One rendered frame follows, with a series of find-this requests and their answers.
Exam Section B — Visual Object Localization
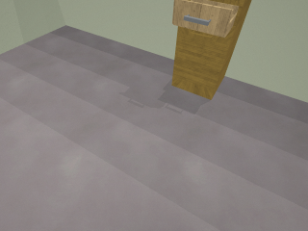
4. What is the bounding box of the drawer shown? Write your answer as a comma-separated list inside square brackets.
[172, 0, 239, 38]

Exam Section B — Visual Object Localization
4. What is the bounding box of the handle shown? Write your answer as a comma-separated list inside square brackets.
[190, 32, 212, 41]
[183, 14, 212, 26]

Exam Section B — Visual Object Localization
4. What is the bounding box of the cabinet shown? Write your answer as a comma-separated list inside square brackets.
[171, 0, 252, 100]

